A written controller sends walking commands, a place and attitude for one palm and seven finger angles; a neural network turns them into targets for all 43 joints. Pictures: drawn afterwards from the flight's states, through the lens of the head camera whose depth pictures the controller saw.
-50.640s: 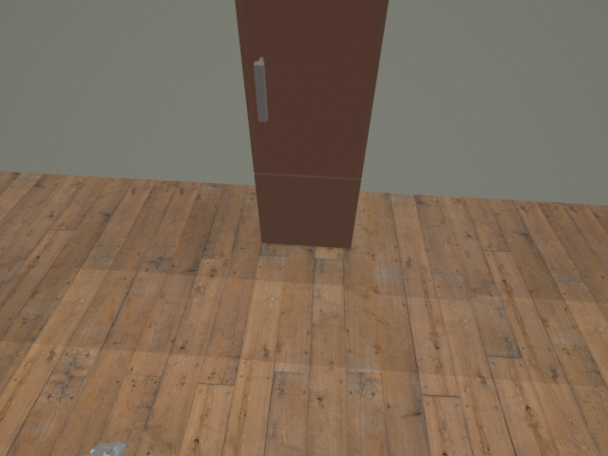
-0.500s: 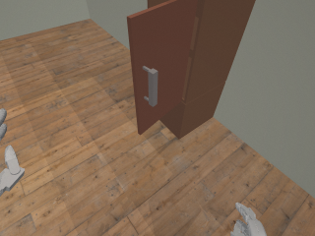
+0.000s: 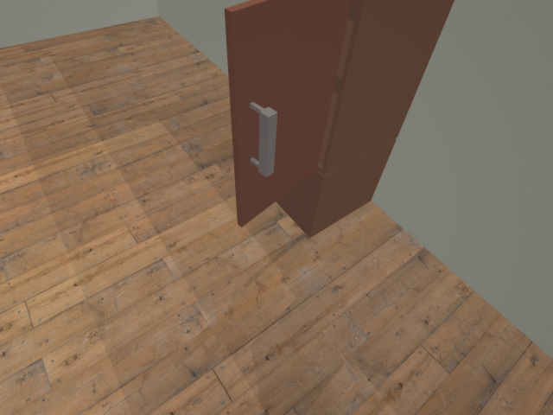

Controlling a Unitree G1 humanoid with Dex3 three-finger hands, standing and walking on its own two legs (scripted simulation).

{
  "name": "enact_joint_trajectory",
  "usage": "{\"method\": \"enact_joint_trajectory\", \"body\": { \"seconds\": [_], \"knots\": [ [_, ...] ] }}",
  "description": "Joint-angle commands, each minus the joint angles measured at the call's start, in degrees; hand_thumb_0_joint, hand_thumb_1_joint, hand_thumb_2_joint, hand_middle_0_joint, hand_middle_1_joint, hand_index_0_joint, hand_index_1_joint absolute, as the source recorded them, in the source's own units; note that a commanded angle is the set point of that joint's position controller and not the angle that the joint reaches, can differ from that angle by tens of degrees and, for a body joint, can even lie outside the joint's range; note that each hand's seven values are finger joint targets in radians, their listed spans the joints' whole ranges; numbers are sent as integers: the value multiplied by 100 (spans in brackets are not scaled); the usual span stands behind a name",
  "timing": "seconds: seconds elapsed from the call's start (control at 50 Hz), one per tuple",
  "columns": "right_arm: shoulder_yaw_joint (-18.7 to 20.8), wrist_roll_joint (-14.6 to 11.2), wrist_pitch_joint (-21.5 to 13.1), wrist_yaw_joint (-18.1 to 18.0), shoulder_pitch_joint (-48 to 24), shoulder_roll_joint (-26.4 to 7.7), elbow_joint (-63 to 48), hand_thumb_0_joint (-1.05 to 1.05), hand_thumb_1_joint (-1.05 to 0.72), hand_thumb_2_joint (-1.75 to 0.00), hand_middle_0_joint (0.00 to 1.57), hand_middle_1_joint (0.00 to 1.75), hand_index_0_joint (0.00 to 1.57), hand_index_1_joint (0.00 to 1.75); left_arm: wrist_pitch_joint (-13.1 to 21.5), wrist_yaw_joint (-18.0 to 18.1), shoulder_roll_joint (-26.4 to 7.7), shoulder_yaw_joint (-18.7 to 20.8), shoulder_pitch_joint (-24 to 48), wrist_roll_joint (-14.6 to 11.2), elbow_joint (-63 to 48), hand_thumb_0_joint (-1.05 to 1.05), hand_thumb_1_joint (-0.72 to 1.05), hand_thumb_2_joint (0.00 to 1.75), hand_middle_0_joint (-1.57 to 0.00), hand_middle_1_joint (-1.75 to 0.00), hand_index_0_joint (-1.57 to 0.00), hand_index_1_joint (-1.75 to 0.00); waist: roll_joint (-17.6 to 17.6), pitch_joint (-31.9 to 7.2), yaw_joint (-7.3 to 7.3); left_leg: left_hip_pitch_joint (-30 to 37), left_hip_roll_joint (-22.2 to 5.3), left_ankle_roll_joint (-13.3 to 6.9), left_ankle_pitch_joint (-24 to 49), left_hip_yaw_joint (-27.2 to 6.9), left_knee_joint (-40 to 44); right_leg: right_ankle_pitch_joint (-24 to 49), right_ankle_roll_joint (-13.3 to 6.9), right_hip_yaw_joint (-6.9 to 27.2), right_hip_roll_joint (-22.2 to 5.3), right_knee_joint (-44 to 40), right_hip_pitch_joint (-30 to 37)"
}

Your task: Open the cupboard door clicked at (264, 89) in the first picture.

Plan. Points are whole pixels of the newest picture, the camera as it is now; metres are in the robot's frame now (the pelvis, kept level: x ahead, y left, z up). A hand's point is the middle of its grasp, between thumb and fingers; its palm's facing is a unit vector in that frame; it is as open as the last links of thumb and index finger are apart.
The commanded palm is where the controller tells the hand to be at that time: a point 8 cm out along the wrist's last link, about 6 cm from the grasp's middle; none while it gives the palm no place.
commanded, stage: let the arm hang, fingers relaxed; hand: left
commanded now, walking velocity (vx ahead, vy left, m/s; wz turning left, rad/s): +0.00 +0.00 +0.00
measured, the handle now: (260, 140) +0.67 +0.06 -0.02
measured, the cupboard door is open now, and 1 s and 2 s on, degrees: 100 100 100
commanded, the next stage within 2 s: look to check the result in 0.78 s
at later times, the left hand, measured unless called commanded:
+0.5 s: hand out of the picture +0.00 +0.18 -0.16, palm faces +0.03 -0.98 -0.20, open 7.4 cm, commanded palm none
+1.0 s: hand out of the picture +0.02 +0.17 -0.16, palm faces +0.03 -0.98 -0.18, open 7.4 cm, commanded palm none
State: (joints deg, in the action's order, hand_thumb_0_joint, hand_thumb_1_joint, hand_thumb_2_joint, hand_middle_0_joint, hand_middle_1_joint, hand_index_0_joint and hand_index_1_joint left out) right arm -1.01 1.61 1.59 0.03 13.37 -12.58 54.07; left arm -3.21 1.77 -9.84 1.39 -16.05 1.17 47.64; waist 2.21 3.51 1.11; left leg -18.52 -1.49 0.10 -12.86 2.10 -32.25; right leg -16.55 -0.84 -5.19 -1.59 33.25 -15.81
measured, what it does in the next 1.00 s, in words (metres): stands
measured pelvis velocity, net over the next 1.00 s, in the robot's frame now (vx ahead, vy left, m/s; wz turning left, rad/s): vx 0.03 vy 0.00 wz -0.02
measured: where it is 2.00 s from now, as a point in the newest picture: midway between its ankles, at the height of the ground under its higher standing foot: outside the picture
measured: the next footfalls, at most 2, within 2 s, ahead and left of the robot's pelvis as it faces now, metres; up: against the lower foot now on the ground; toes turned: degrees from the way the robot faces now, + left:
none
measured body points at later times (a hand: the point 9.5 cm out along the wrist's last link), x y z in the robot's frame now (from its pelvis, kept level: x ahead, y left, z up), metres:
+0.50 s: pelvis +0.01 +0.00 +0.01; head +0.02 -0.01 +0.46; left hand +0.00 +0.23 -0.15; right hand -0.01 -0.19 -0.16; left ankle +0.05 +0.12 -0.73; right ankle +0.01 -0.11 -0.73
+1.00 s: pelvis +0.03 +0.00 +0.01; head +0.05 +0.00 +0.46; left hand +0.02 +0.22 -0.15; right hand +0.02 -0.21 -0.15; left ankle +0.05 +0.12 -0.73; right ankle +0.01 -0.11 -0.73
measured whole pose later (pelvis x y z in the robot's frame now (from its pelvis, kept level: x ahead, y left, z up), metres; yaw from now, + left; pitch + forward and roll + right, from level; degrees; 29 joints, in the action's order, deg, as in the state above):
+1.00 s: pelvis +0.03 +0.00 +0.01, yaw -1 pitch -1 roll +0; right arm -0.2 0.9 0.6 -2.1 15.5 -7.4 65.6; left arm 0.0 1.9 -7.0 0.9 -16.6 0.8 65.8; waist -0.5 3.1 0.1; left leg -11.0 -1.5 0.1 -11.8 3.3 -24.1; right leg -14.6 -0.5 -4.1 -1.1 24.3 -8.5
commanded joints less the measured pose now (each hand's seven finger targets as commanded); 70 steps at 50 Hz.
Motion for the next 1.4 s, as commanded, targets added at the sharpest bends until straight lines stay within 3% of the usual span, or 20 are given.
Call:
{"method": "enact_joint_trajectory", "body": {
  "seconds": [0.0,0.02,0.14,0.3,0.34,0.44,0.68,0.74,0.88,1.04,1.38],
  "knots": [
    [189,19,-121,-91,-138,-478,-128,0,-90,-90,20,30,20,30,317,-32,-800,160,-306,-24,208,0,90,90,-20,-30,-20,-30,-1424,-502,-171,69,-368,-149,109,-515,910,231,-194,661,-420,-1011,520],
    [188,10,-99,-100,-64,-430,-39,0,-90,-90,20,30,20,30,320,-34,-840,132,-297,-39,362,0,90,90,-20,-30,-20,-30,-1474,-428,-160,35,-348,-136,-32,-507,928,204,-223,683,-429,-1086,529],
    [232,-20,-27,-142,504,-309,405,0,-90,-90,20,30,20,30,338,-41,-748,66,-214,-61,1012,0,90,90,-20,-30,-20,-30,-432,-31,-53,337,-333,-113,-281,-444,926,-464,-268,703,-505,-1561,55],
    [204,-26,-65,-166,814,-112,814,0,-90,-90,20,30,20,30,349,0,-525,20,-362,-69,1484,0,90,90,-20,-30,-20,-30,79,147,-45,524,-355,-143,-79,-342,1077,-406,-206,670,-484,-1586,-26],
    [195,-34,-84,-172,798,-94,864,0,-90,-90,20,30,20,30,355,16,-474,18,-450,-71,1539,0,90,90,-20,-30,-20,-30,-124,169,-80,568,-368,-151,13,-354,1125,-274,-194,644,-457,-1538,-21],
    [184,-37,-109,-183,765,26,957,0,-90,-90,20,30,20,30,358,37,-388,27,-505,-63,1613,0,90,90,-20,-30,-20,-30,-246,268,-107,474,-388,-151,15,-360,1255,-39,-160,604,-425,-1437,78],
    [180,-36,-159,-216,700,139,1043,0,-90,-90,20,30,20,30,390,44,-293,43,-489,-65,1688,0,90,90,-20,-30,-20,-30,-374,165,-117,601,-387,-134,438,-303,1252,497,-127,580,-461,-1399,353],
    [193,-50,-147,-219,688,89,1022,0,-90,-90,20,30,20,30,401,45,-293,42,-497,-64,1678,0,90,90,-20,-30,-20,-30,-247,185,-104,682,-397,-131,426,-292,1235,452,-122,577,-447,-1450,296],
    [181,-43,-161,-229,653,55,1055,0,-90,-90,20,30,20,30,398,41,-299,32,-437,-69,1707,0,90,90,-20,-30,-20,-30,-361,106,-78,757,-422,-138,596,-322,1259,630,-114,569,-448,-1426,417],
    [181,-60,-172,-240,572,-13,1040,0,-90,-90,20,30,20,30,418,43,-301,31,-489,-70,1717,0,90,90,-20,-30,-20,-30,-158,74,-105,875,-434,-144,817,-308,1221,821,-100,551,-443,-1453,481],
    [174,-48,-178,-249,515,-32,1099,0,-90,-90,20,30,20,30,438,49,-353,17,-427,-80,1722,0,90,90,-20,-30,-20,-30,-240,39,-89,993,-441,-113,1020,-281,1234,1174,-112,565,-485,-1507,642]
  ]
}}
